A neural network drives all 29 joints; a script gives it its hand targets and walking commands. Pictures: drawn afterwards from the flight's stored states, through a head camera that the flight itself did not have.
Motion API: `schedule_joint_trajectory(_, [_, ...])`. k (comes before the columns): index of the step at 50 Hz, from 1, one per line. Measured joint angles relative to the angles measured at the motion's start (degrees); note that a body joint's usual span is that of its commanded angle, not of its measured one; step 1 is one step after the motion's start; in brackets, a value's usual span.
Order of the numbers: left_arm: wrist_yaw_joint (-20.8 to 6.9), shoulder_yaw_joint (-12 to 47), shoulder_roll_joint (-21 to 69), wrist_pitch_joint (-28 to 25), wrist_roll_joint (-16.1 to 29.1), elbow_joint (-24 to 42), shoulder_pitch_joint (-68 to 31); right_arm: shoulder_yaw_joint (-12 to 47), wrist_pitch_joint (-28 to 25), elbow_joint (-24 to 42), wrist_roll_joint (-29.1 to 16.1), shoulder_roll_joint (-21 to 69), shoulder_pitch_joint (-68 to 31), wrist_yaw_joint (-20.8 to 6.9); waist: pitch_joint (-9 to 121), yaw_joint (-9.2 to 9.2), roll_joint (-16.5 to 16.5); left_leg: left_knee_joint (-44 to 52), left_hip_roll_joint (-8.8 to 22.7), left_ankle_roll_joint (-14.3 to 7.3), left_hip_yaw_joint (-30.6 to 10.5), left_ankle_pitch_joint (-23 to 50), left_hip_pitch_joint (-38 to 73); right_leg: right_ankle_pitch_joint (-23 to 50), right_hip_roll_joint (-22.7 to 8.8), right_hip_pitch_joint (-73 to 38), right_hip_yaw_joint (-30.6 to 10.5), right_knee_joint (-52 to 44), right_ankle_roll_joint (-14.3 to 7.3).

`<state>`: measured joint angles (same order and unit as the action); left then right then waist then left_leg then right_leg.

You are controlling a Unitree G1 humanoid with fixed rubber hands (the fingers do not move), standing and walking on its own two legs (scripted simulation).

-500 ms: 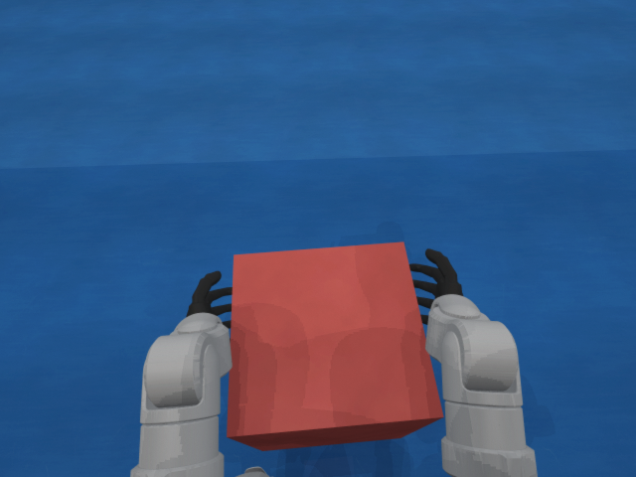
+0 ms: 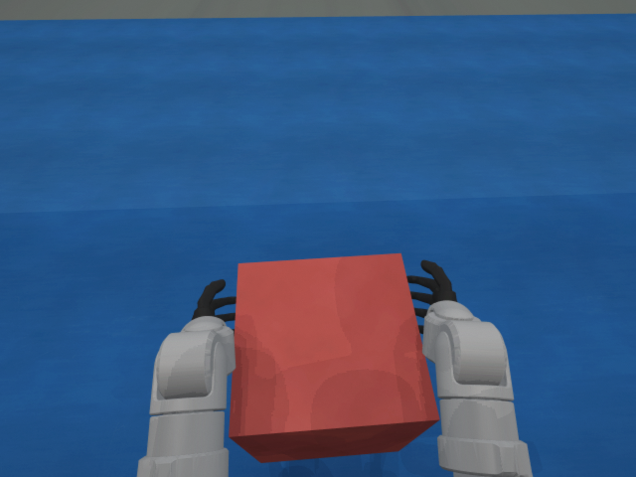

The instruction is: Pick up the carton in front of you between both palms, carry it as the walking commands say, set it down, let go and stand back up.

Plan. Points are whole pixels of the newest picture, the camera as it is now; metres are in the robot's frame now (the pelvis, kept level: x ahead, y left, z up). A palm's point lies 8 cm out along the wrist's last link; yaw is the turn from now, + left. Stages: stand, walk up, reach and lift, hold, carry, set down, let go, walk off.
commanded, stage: carry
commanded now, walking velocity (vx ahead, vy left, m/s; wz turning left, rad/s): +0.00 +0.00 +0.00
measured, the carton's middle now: (325, 366) +0.29 +0.00 -0.03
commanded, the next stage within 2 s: hold in 1.44 s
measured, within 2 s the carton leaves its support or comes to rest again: neither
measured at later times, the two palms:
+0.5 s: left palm (220, 368) +0.27 +0.13 +0.03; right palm (455, 352) +0.27 -0.16 +0.04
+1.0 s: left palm (216, 392) +0.23 +0.13 +0.04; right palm (468, 377) +0.24 -0.17 +0.05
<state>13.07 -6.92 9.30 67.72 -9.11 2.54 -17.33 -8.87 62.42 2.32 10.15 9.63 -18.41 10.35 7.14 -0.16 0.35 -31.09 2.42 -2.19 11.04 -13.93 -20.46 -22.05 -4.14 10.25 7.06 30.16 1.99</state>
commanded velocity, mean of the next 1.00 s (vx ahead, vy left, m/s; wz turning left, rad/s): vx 0.00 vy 0.00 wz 0.00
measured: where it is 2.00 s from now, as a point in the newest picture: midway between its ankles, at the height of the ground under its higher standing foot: outside the picture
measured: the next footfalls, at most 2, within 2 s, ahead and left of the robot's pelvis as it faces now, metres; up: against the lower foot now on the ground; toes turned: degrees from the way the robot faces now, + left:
none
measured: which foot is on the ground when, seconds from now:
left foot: down 0.00-1.00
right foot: down 0.00-1.00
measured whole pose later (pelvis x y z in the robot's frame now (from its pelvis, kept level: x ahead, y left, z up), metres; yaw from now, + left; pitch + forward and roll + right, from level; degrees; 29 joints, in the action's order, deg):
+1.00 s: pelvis -0.06 -0.01 +0.00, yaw -1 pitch +1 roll +0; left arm 3.0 -8.9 8.3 43.8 -14.3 -12.5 -13.1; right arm -11.7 40.1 -13.2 15.2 8.6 -14.7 1.5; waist 6.4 0.2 0.0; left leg -29.5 4.3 -1.3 9.9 -9.2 -21.6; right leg -20.0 -2.9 12.4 9.4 31.1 -0.5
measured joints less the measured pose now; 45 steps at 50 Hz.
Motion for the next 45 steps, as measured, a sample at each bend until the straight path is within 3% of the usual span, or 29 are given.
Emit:
schedule_joint_trajectory(14, [-1.5, 2.1, -0.9, -11.7, -1.3, -7.0, 3.9, 1.5, -10.8, -6.5, 1.5, -0.9, 3.4, -1.5, -0.9, 0.37, -0.1, -2.3, 1.0, 1.1, -0.9, -2.3, -0.1, -2.2, 0.4, -0.5, 1.7, 1.0, -0.9])
schedule_joint_trajectory(22, [-8.9, 0.4, -1.3, -19.9, -4.0, -11.1, 6.1, -0.8, -19.2, -11.4, 4.2, -1.3, 5.5, -8.0, -1.1, 0.38, 0.1, -2.8, 1.2, 1.0, -0.9, -1.6, -0.1, -2.2, 0.3, -0.4, 2.0, 1.8, -1.3])
schedule_joint_trajectory(29, [-10.6, -3.3, -0.8, -26.1, -6.4, -18.2, 3.2, -4.1, -25.1, -18.7, 6.3, -0.7, 2.5, -9.4, -1.0, 0.61, -0.1, -1.2, 1.3, 0.8, -0.9, 0.5, 0.2, -0.8, 0.5, -0.2, 2.1, 1.5, -1.6])
schedule_joint_trajectory(45, [-10.3, -2.3, -1.0, -24.0, -5.4, -15.7, 4.1, -3.2, -22.5, -16.2, 5.3, -0.9, 3.5, -9.0, -0.3, 0.25, -0.3, 1.2, 1.8, 0.8, -1.1, 3.9, -0.7, 1.6, 1.1, 1.5, 2.3, 0.8, -2.3])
